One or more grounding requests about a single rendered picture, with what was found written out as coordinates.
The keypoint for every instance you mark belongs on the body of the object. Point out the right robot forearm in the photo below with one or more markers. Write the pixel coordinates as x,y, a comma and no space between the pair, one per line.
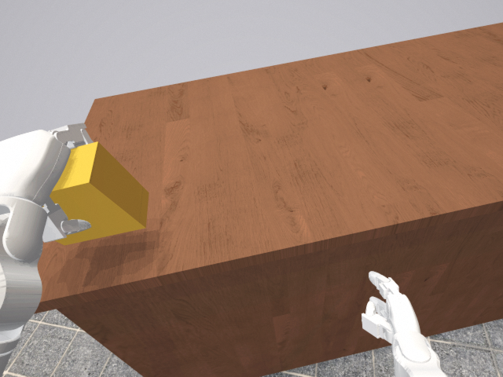
414,357

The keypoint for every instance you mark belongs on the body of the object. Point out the table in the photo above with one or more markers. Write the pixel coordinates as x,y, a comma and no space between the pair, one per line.
273,192

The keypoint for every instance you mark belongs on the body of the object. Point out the robot right hand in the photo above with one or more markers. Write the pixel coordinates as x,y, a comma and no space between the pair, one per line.
395,315

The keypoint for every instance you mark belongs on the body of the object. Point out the left robot forearm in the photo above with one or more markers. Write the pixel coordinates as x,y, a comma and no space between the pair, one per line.
22,224

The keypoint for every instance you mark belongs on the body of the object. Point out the robot left hand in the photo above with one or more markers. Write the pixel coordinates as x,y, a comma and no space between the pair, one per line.
30,166

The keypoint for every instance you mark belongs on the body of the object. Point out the sponge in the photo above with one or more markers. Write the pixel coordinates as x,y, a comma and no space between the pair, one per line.
95,187

